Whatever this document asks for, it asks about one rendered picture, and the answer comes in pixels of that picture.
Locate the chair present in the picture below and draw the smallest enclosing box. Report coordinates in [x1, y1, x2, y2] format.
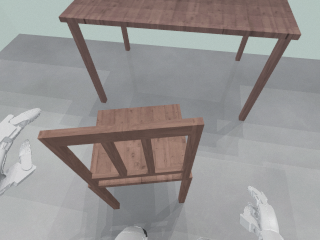
[37, 104, 205, 210]

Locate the robot right hand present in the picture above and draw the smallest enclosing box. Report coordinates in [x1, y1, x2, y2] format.
[240, 186, 279, 237]

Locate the robot right forearm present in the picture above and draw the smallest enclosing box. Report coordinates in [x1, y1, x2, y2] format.
[258, 230, 284, 240]

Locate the table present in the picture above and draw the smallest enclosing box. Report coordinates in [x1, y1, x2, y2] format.
[58, 0, 302, 121]

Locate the left robot thigh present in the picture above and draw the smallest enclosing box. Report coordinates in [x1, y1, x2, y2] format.
[115, 226, 148, 240]

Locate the robot left hand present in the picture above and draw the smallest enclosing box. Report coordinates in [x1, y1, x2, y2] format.
[0, 108, 41, 196]

